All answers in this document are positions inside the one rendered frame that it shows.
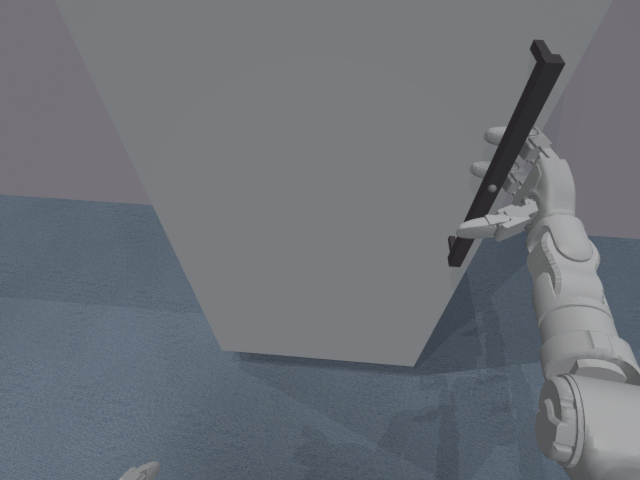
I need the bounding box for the fridge door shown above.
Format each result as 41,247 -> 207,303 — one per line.
55,0 -> 613,367

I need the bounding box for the robot right hand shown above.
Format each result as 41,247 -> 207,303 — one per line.
456,126 -> 576,242

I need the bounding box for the right robot forearm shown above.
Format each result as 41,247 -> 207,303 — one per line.
525,215 -> 640,386

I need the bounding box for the robot right upper arm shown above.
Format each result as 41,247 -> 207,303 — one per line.
534,373 -> 640,480

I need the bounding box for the handle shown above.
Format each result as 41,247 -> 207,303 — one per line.
448,40 -> 565,267

